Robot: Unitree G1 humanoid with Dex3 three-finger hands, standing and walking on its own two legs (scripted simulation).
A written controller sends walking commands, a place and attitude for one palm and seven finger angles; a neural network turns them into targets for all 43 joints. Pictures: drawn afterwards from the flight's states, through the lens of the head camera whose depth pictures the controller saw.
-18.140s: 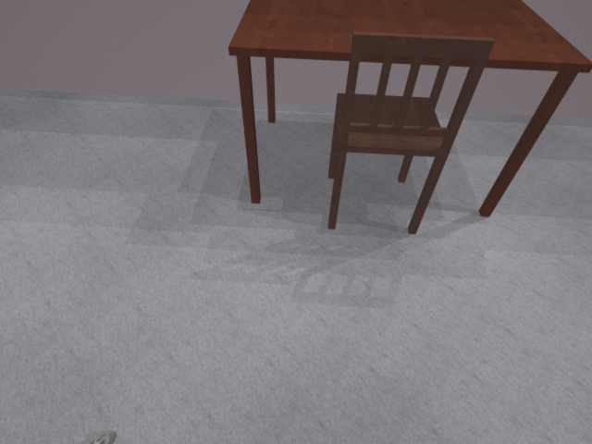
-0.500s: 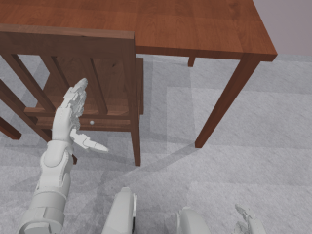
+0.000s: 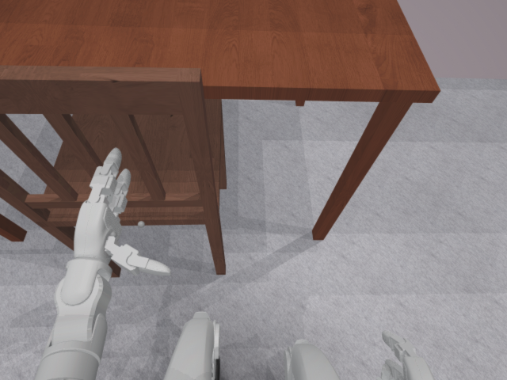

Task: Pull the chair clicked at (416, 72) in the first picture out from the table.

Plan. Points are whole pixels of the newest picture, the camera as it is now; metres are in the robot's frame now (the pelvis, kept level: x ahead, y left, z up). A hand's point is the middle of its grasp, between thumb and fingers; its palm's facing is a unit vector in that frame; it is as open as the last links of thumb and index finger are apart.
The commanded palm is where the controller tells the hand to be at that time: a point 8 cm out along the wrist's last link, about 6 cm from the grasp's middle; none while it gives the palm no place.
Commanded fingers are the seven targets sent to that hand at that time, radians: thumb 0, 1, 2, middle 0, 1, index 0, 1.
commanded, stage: aim the fingers beside a spindle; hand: left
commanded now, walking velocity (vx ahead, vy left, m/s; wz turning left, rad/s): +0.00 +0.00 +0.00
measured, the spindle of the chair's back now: (90, 161) +0.45 +0.30 +0.03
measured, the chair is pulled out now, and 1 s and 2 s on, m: -0.01 -0.01 -0.01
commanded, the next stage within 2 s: push the fingers through the gap in 1.28 s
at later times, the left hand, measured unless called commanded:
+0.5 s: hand (136, 244) +0.31 +0.19 +0.03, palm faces +0.04 -1.00 -0.04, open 16.9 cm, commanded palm +0.29 +0.24 +0.03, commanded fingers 0.00 -0.50 0.30 -0.06 -0.08 -0.06 -0.08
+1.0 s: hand (137, 254) +0.29 +0.18 +0.03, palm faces +0.03 -1.00 -0.05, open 16.9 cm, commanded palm +0.27 +0.23 +0.03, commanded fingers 0.00 -0.50 0.30 -0.06 -0.08 -0.06 -0.08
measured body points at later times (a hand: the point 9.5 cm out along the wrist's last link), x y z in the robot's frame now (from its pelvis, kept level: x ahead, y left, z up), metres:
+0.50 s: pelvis +0.00 -0.01 +0.00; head +0.10 +0.01 +0.44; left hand +0.30 +0.24 +0.03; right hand +0.19 -0.25 -0.10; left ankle +0.08 +0.12 -0.61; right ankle -0.02 -0.14 -0.61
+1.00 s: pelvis +0.00 +0.00 -0.01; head +0.08 +0.01 +0.44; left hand +0.28 +0.23 +0.04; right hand +0.17 -0.24 -0.10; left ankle +0.08 +0.12 -0.61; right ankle -0.02 -0.14 -0.61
